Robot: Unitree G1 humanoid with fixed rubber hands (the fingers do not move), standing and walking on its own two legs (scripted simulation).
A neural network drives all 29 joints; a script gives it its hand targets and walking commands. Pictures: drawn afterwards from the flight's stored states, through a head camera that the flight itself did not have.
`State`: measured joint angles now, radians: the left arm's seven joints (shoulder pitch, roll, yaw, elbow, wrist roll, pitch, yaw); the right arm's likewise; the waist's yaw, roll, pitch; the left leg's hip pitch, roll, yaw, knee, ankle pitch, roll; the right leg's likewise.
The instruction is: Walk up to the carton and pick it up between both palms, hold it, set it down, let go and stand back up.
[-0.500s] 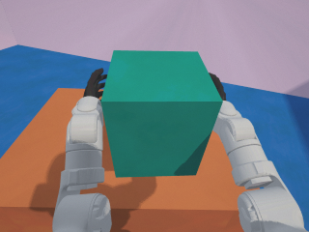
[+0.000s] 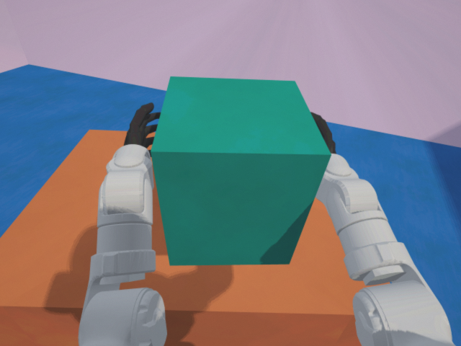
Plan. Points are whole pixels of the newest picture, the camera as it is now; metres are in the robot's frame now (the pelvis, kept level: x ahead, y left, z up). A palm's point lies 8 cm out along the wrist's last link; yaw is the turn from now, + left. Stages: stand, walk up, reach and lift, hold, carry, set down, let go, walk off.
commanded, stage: hold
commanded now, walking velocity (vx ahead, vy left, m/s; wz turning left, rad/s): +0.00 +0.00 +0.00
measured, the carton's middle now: (232, 173) +0.37 +0.00 +0.18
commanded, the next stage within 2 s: none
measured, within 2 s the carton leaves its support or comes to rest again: neither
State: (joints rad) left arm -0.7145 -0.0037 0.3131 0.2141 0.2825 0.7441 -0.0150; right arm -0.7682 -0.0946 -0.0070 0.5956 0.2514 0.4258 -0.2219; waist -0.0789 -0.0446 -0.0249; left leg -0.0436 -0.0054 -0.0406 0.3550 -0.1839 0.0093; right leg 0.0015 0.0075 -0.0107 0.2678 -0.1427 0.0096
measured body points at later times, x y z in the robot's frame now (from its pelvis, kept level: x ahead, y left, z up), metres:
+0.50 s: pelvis +0.00 +0.00 +0.00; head -0.06 +0.03 +0.44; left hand +0.38 +0.15 +0.23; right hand +0.38 -0.15 +0.21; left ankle +0.02 +0.11 -0.75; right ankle +0.01 -0.13 -0.75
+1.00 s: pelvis +0.00 +0.00 +0.00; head -0.06 +0.03 +0.45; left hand +0.38 +0.15 +0.22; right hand +0.38 -0.15 +0.21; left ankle +0.02 +0.11 -0.75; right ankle +0.01 -0.13 -0.75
